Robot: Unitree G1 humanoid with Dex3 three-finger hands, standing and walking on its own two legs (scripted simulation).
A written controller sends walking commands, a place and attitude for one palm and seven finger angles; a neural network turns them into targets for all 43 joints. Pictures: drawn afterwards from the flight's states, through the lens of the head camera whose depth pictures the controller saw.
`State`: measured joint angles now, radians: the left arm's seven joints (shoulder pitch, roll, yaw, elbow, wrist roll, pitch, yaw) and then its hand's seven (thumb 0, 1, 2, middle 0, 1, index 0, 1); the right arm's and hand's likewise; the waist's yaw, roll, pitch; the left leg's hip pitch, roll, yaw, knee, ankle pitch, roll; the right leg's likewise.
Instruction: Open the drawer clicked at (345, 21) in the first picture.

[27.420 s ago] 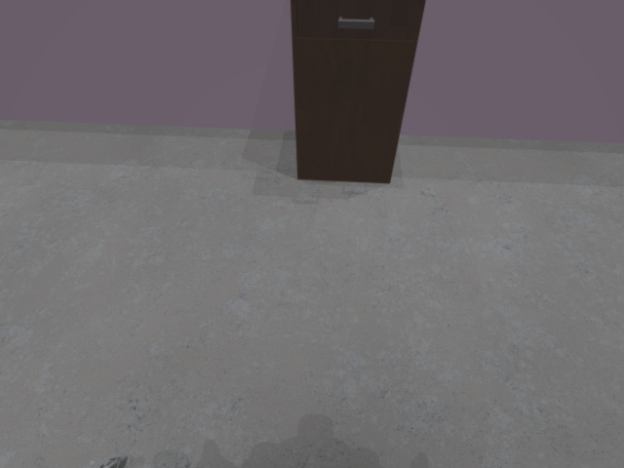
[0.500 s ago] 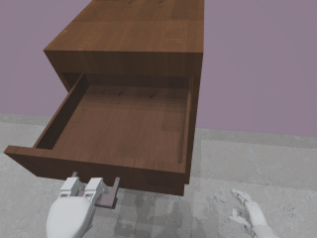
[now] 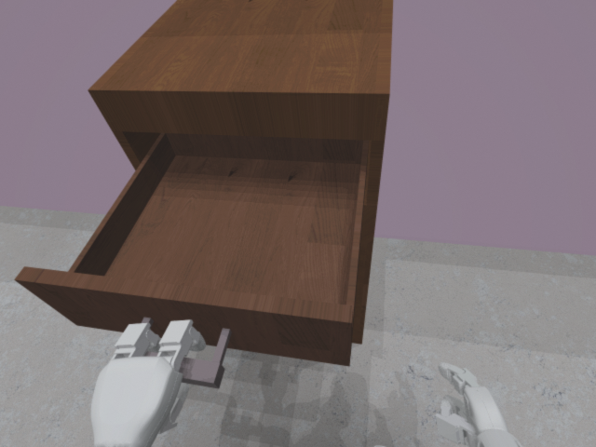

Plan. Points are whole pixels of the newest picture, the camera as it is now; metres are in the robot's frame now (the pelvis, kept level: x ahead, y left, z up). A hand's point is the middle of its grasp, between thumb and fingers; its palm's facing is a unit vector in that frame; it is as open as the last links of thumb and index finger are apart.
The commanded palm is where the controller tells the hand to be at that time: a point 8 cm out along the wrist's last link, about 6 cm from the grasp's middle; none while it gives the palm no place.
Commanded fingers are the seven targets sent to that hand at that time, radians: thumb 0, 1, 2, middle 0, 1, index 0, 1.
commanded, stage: open the thumb to release the handle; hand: left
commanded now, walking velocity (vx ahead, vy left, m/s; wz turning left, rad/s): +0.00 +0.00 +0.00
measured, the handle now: (177, 349) +0.22 +0.18 +0.04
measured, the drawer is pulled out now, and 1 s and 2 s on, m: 0.30 0.28 0.28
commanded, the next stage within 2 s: lift the hand off the handle in 0.20 s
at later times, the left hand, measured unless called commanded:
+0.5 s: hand (168, 391) +0.18 +0.19 +0.02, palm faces +0.05 -0.13 -0.99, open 13.8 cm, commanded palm +0.16 +0.19 +0.07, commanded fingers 0.00 -0.50 0.30 -0.30 -1.20 -0.30 -1.20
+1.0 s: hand (147, 360) +0.20 +0.20 +0.07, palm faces +0.09 -0.14 -0.99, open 13.6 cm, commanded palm +0.17 +0.19 +0.13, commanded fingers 0.00 -0.50 0.30 -0.30 -1.20 -0.30 -1.20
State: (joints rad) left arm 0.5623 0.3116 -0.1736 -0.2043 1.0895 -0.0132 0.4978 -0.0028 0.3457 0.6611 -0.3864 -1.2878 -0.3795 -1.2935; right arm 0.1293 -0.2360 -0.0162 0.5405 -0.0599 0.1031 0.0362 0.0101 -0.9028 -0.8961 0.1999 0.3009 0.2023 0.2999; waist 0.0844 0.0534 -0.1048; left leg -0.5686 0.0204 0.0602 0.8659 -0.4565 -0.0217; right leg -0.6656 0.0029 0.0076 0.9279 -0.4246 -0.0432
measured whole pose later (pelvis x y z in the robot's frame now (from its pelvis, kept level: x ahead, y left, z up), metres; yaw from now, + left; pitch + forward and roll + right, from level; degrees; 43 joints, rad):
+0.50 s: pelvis -0.01 +0.00 +0.01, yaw +1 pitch +8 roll +2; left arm 0.47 0.31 -0.19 -0.13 1.11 -0.02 0.48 -0.01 -0.48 0.31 -0.37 -1.24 -0.32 -1.20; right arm 0.10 -0.23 -0.01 0.55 -0.06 0.10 0.01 0.01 -0.90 -0.90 0.20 0.30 0.20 0.30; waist 0.10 0.04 -0.09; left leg -0.55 0.02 0.04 0.83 -0.43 -0.02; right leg -0.63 0.00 -0.01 0.88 -0.40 -0.04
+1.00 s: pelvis +0.00 +0.01 +0.02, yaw +0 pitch +4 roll +1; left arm 0.44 0.34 -0.18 -0.26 1.03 0.05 0.35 -0.01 -0.49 0.30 -0.34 -1.20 -0.36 -1.22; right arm 0.11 -0.24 0.00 0.57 -0.03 0.10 0.01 0.01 -0.90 -0.90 0.20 0.30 0.20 0.30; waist 0.10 0.07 -0.05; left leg -0.38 0.02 0.05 0.69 -0.38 -0.01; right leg -0.46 0.00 0.00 0.73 -0.34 -0.03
